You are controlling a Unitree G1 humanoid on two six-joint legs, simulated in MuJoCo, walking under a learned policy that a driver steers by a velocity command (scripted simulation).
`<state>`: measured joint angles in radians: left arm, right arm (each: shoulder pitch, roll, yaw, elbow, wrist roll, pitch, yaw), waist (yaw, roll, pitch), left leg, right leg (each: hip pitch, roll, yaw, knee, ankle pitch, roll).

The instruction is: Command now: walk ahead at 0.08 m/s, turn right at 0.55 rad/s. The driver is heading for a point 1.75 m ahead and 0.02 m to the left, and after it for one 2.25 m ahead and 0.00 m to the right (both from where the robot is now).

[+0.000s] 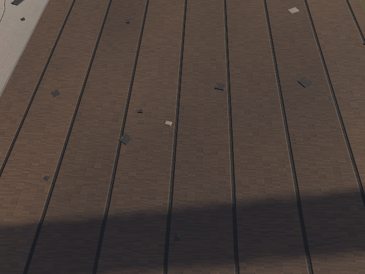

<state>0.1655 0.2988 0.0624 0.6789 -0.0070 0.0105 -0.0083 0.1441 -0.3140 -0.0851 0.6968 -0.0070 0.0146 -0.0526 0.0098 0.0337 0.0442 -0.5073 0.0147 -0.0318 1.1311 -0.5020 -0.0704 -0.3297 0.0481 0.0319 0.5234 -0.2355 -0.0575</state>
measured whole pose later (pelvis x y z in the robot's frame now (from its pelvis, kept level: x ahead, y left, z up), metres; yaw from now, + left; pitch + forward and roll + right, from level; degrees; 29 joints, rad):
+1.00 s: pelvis +0.34 -0.11 +0.01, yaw -8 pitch +1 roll -2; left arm 0.31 0.26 0.06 0.80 0.01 -0.10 -0.02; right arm 0.24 -0.32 -0.07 0.74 0.03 -0.04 0.00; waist 0.04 0.05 0.02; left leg -0.68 0.09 -0.09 1.05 -0.14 -0.01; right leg -0.09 0.04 -0.14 0.28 -0.20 -0.06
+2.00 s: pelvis +0.91 -0.10 +0.01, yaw +19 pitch +1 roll -1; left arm 0.35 0.26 0.04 0.81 0.00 -0.09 -0.02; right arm 0.21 -0.29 -0.05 0.67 0.01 -0.05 0.00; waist 0.05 0.04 0.02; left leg -0.59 0.07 -0.05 0.98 -0.27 0.00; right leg -0.17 0.06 -0.01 0.32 -0.18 -0.05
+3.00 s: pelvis +1.43 +0.05 +0.01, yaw -3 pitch +1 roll +0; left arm 0.28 0.29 0.07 0.70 -0.01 -0.04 -0.02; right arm 0.16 -0.31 -0.05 0.73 -0.01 -0.10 0.00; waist 0.02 0.02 0.05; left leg -0.56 0.10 -0.07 1.09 -0.32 -0.03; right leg -0.26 0.11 0.04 0.40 -0.16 -0.10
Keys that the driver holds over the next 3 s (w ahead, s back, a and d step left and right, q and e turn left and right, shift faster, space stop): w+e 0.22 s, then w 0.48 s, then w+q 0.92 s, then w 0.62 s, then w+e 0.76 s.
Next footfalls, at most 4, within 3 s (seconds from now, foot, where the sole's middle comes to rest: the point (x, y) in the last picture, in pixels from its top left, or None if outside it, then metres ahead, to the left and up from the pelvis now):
0.30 left None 0.13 0.13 -0.77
0.74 right None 0.33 -0.20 -0.77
1.28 left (208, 212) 0.67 -0.02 -0.77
1.74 right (242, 147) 0.98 -0.18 -0.77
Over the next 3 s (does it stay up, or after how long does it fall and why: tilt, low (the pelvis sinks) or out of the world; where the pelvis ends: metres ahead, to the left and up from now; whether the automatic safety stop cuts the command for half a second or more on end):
stays up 1.43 0.05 0.01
